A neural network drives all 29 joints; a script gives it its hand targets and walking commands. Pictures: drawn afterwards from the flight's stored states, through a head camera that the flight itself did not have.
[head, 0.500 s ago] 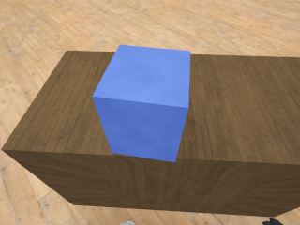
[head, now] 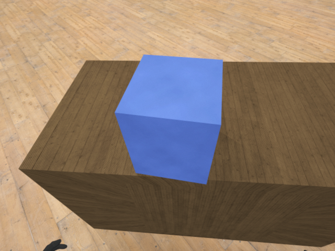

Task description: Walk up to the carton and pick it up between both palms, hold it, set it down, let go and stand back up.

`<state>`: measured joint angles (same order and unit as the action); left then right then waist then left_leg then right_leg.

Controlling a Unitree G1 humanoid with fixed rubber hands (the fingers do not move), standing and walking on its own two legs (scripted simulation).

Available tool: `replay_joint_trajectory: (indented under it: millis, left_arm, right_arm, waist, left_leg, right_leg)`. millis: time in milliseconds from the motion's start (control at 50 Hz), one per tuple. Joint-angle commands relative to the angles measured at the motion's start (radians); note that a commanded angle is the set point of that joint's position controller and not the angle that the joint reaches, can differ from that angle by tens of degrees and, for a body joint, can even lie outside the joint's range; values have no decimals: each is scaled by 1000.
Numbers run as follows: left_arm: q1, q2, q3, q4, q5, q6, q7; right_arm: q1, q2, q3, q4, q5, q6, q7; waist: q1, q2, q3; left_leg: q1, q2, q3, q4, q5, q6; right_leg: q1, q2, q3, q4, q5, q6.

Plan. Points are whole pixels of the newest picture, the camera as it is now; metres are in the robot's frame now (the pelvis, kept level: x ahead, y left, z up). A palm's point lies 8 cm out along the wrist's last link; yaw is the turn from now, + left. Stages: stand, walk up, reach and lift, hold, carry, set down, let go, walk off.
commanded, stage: walk up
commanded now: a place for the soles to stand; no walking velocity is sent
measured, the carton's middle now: (175, 120) +0.43 +0.01 +0.07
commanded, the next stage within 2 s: reach and lift in 1.60 s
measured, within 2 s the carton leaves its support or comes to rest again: neither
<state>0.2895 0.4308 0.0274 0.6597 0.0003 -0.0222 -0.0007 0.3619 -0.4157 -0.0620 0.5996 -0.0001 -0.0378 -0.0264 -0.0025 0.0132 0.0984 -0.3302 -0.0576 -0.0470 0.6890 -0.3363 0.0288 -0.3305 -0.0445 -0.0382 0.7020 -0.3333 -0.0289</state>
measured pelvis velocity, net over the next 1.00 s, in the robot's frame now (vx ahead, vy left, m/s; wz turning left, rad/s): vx -0.01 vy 0.01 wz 0.05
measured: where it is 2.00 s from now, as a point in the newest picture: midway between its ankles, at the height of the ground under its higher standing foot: outside the picture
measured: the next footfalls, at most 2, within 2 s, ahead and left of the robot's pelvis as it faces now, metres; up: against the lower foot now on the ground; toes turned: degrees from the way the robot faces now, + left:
left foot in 0.02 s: +0.07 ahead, +0.13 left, +0.00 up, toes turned -3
right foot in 0.30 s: +0.04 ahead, -0.12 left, +0.00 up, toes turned -1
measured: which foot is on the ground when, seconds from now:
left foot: up 0.00-0.00, down 0.02-1.00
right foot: down 0.00-0.02, up 0.04-0.28, down 0.30-1.00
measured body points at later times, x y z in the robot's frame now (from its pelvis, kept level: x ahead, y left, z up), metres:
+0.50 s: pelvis +0.00 +0.00 +0.00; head +0.02 -0.01 +0.45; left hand +0.09 +0.33 -0.08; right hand +0.15 -0.30 -0.08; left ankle +0.03 +0.13 -0.72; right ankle +0.00 -0.12 -0.72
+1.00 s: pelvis -0.01 +0.01 +0.00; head +0.01 +0.01 +0.45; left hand +0.12 +0.34 -0.08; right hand +0.16 -0.29 -0.08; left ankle +0.03 +0.13 -0.72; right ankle +0.00 -0.12 -0.72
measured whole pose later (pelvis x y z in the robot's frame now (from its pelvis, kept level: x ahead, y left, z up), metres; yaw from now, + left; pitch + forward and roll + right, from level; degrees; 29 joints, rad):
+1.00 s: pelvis -0.01 +0.01 +0.00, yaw +3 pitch -2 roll -1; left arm 0.14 0.43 0.03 0.80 0.00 -0.03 0.00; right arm 0.22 -0.41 -0.04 0.63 0.00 -0.03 0.00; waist 0.00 0.03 0.06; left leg -0.34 -0.06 -0.11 0.68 -0.30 0.02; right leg -0.27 -0.04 -0.04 0.67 -0.36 0.00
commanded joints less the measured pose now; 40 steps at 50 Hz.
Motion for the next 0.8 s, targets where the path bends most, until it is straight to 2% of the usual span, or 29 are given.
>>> replay_joint_trajectory:
  millis: [0, 20, 40, 80, 120, 160, 180, 200, 240, 260, 280, 300, 320, 340, 360, 400, 420, 440, 480, 520, 580, 600, 620, 660, 680, 700, 720, 760, 780]
  left_arm:
    - [-8, 162, 73, -62, 12, 22, -1]
    - [1, 181, 81, -40, 9, 25, 1]
    - [1, 184, 89, -29, 6, 20, 0]
    - [8, 172, 90, -5, 3, 22, -11]
    - [-8, 177, 87, 2, 9, 16, -12]
    - [-6, 167, 81, 10, 11, 10, -7]
    - [-3, 174, 84, 23, 11, 6, -4]
    - [-2, 165, 84, 35, 15, -1, -2]
    - [19, 156, 80, 57, 18, -17, 6]
    - [10, 170, 80, 60, 30, -26, 12]
    - [15, 197, 84, 61, 38, -34, 13]
    - [-22, 239, 82, 45, 39, -44, 17]
    - [-90, 264, 85, 36, 33, -47, 11]
    - [-132, 240, 73, 35, 33, -47, 7]
    - [-137, 211, 62, 42, 29, -42, 4]
    - [-91, 177, 53, 44, 15, -42, 5]
    - [-82, 183, 53, 49, 14, -43, 7]
    - [-67, 187, 58, 61, 9, -42, 5]
    - [-72, 195, 58, 59, 7, -40, 4]
    - [-87, 197, 58, 74, 7, -37, 5]
    - [-132, 194, 58, 71, 4, -27, 7]
    - [-131, 176, 54, 76, 2, -24, 6]
    - [-133, 184, 57, 80, 8, -24, 7]
    - [-151, 184, 58, 81, 7, -26, 6]
    - [-171, 193, 56, 74, 11, -26, 6]
    - [-178, 189, 55, 80, 6, -25, 4]
    - [-176, 187, 56, 84, 7, -28, 4]
    - [-183, 186, 53, 94, 7, -25, 3]
    - [-185, 186, 55, 92, 6, -25, 2]
  right_arm:
    - [-30, -269, -59, -4, -49, -41, -4]
    - [-74, -271, -63, -16, -47, -34, -1]
    - [-94, -270, -64, -22, -50, -30, 3]
    - [-111, -240, -46, -7, -48, -30, 9]
    - [-64, -239, -51, 0, -40, -29, 11]
    - [-49, -242, -55, 7, -40, -21, 14]
    - [-60, -232, -49, 7, -36, -17, 15]
    - [-68, -231, -53, 8, -39, -11, 17]
    - [-108, -202, -33, 8, -26, -1, 18]
    - [-108, -172, -22, 18, -17, 2, 15]
    - [-120, -141, -12, 13, -10, 1, 19]
    - [-108, -133, -13, 28, -6, 1, 23]
    - [-73, -167, -26, 57, -11, 4, 22]
    - [-57, -186, -31, 69, -19, -3, 24]
    - [-67, -176, -27, 74, -18, -10, 28]
    - [-106, -176, -28, 66, -12, -19, 28]
    - [-128, -182, -27, 58, -11, -23, 23]
    - [-142, -194, -17, 55, -13, -25, 20]
    - [-124, -186, -18, 60, -6, -21, 18]
    - [-138, -183, -17, 68, -7, -19, 19]
    - [-119, -195, -17, 71, -17, -21, 21]
    - [-135, -212, -20, 75, -18, -23, 21]
    - [-149, -194, -17, 70, -21, -25, 22]
    - [-159, -189, -15, 73, -19, -25, 24]
    - [-153, -188, -12, 70, -18, -25, 23]
    - [-149, -194, -15, 81, -21, -27, 22]
    - [-140, -183, -14, 77, -19, -26, 25]
    - [-150, -195, -16, 75, -19, -24, 25]
    - [-151, -187, -12, 77, -19, -24, 27]
  waist:
    - [25, 30, -17]
    - [21, 59, 24]
    - [27, 91, 46]
    - [27, 135, 17]
    - [0, 145, 19]
    - [-9, 182, -39]
    - [-6, 181, -47]
    - [-1, 144, -58]
    - [32, 111, -52]
    - [33, 88, -80]
    - [46, -19, -78]
    - [25, -102, -64]
    - [-6, -74, -60]
    - [-31, -49, -55]
    - [-39, -49, -75]
    - [-8, -51, -109]
    - [9, -51, -128]
    - [34, -34, -144]
    - [23, -83, -149]
    - [17, -57, -140]
    - [11, -25, -159]
    - [23, -2, -138]
    - [32, -17, -148]
    - [24, -24, -140]
    - [17, -54, -129]
    - [19, -6, -150]
    - [17, -26, -142]
    - [13, 15, -158]
    - [15, -1, -165]
  left_leg:
    - [-69, 339, -605, -399, -245, 187]
    - [-167, 331, -591, -420, -314, 214]
    - [-229, 300, -528, -405, -308, 213]
    - [-169, 210, -422, -377, -260, 166]
    - [-100, 193, -432, -372, -241, 146]
    - [-27, 194, -430, -323, -143, 158]
    - [-32, 184, -398, -293, -99, 155]
    - [-48, 176, -389, -276, -76, 144]
    - [-150, 150, -314, -186, -4, 112]
    - [-179, 133, -270, -139, 25, 84]
    - [-185, 87, -207, -41, 21, 45]
    - [-164, 11, -128, 40, -4, 3]
    - [-55, 27, -62, 81, -131, 2]
    - [4, 43, -56, 8, -130, 10]
    - [57, 38, -74, -34, -54, 24]
    - [75, 94, -157, -103, 240, 55]
    - [62, 124, -204, -109, 336, 70]
    - [5, 127, -221, -100, 337, 76]
    - [11, 96, -172, -58, 281, 61]
    - [11, 78, -135, -55, 270, 54]
    - [26, 116, -205, -116, 308, 74]
    - [-16, 129, -238, -132, 277, 84]
    - [-36, 131, -247, -143, 258, 89]
    - [-20, 120, -229, -142, 255, 78]
    - [-34, 115, -224, -135, 274, 72]
    - [-23, 111, -213, -135, 267, 72]
    - [-12, 107, -215, -138, 258, 64]
    - [-6, 111, -219, -142, 272, 72]
    - [-5, 119, -227, -151, 267, 72]
  right_leg:
    - [-126, 12, 120, 220, -244, -3]
    - [-90, 8, 134, 246, -230, 0]
    - [-43, 4, 113, 240, -204, -2]
    - [-22, 16, 78, 178, -163, -11]
    - [-55, 30, 56, 136, -167, -8]
    - [-52, 28, 44, 69, -190, -8]
    - [-12, 26, 43, 23, -180, -9]
    - [46, 44, 16, -24, -153, -8]
    - [185, 36, 17, -192, 10, -14]
    - [248, -7, 75, -227, 52, -31]
    - [233, -112, 226, -312, -28, -63]
    - [167, -235, 406, -389, -111, -117]
    - [74, -300, 392, -361, -80, -182]
    - [28, -273, 340, -302, 28, -182]
    - [-8, -207, 250, -261, 39, -137]
    - [37, -101, 119, -180, 108, -57]
    - [74, -81, 101, -153, 152, -44]
    - [117, -68, 101, -147, 136, -37]
    - [116, -108, 139, -192, 89, -64]
    - [99, -137, 150, -186, 118, -76]
    - [106, -96, 97, -125, 97, -54]
    - [116, -69, 86, -119, 74, -40]
    - [143, -71, 84, -133, 35, -39]
    - [129, -82, 99, -161, 20, -49]
    - [135, -86, 103, -169, 34, -46]
    - [137, -95, 107, -165, 30, -50]
    - [132, -99, 115, -174, 26, -53]
    - [133, -88, 96, -160, 36, -48]
    - [145, -87, 87, -152, 40, -46]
